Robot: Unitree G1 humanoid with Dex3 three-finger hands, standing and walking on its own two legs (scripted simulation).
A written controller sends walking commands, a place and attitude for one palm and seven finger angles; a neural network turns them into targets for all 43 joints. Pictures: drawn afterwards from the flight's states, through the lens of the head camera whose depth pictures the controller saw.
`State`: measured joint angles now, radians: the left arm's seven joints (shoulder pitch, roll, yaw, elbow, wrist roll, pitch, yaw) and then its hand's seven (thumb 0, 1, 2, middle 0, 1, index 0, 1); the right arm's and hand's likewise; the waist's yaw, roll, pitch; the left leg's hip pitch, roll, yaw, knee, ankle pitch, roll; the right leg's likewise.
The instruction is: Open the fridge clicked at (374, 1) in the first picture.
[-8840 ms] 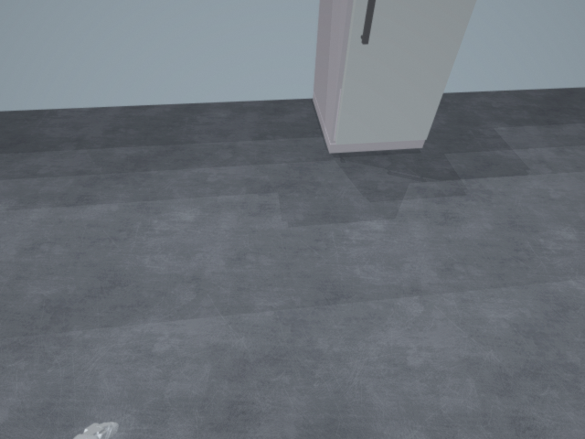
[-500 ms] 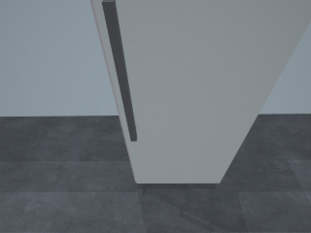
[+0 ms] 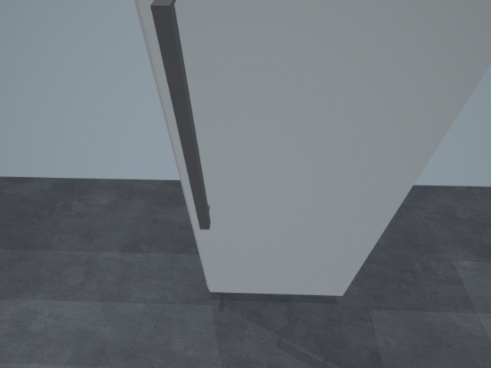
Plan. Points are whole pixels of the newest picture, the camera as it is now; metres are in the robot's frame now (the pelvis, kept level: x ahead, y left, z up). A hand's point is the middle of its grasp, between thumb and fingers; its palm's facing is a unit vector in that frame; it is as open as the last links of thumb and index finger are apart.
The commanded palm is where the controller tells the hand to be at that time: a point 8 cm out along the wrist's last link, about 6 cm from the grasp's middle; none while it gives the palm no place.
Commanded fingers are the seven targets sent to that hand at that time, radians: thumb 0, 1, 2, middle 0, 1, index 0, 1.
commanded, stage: come to a stop and stand still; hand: left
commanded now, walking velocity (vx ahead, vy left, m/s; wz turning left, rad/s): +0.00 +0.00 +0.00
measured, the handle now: (192, 143) +0.47 +0.13 +0.11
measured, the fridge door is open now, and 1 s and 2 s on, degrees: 0 0 0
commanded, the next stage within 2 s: look again from close up in 0.16 s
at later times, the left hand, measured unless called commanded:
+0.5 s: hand out of the picture +0.02 +0.17 -0.17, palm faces +0.01 -0.98 -0.21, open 7.4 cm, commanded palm none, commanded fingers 0.00 0.90 0.90 -0.20 -0.30 -0.20 -0.30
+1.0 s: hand out of the picture +0.02 +0.18 -0.17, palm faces +0.01 -0.98 -0.22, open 7.4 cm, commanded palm none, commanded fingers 0.00 0.90 0.90 -0.20 -0.30 -0.20 -0.30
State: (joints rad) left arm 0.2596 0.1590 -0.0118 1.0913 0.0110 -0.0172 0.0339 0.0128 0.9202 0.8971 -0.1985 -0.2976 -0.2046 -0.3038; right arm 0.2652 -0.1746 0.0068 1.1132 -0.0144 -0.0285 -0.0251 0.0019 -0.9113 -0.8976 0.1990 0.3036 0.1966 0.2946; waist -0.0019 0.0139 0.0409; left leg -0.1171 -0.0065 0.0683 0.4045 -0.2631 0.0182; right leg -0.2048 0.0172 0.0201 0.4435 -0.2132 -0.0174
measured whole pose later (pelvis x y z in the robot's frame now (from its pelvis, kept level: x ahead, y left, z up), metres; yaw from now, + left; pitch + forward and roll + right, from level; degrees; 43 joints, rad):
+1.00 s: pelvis +0.00 +0.00 +0.00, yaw +0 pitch -2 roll +0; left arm 0.24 0.19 -0.01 1.09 0.01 -0.02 0.03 0.01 0.90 0.90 -0.20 -0.30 -0.20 -0.30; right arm 0.25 -0.19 0.01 1.13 -0.02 -0.03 -0.02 0.00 -0.91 -0.90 0.20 0.30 0.20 0.29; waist 0.00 0.00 0.05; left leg -0.10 0.00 0.06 0.39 -0.25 0.01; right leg -0.18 0.03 0.01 0.41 -0.20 -0.02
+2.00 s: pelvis -0.03 +0.02 -0.08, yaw +4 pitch +13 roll -3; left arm 0.36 0.30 0.26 0.03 -0.33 -0.34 -0.36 0.01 0.07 0.54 -0.26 -0.83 -0.26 -0.84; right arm 0.30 -0.24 0.03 0.55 0.03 -0.22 -0.05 0.01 -0.90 -0.90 0.21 0.30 0.20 0.30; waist -0.01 0.03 -0.12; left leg -0.81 -0.01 -0.02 1.11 -0.52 0.04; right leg -0.82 0.00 -0.07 1.03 -0.44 0.00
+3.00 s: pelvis -0.02 +0.02 -0.05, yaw +4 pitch +10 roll -3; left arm 0.06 0.42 0.42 0.33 -0.38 -0.25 -0.53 -0.01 -0.50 0.30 -0.30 -1.20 -0.30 -1.20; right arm 0.30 -0.29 0.04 0.54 0.04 -0.23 -0.07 0.01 -0.90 -0.90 0.20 0.30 0.20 0.30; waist 0.00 0.02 -0.09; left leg -0.65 0.00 -0.01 0.95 -0.47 0.04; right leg -0.65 0.01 -0.06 0.86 -0.38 0.00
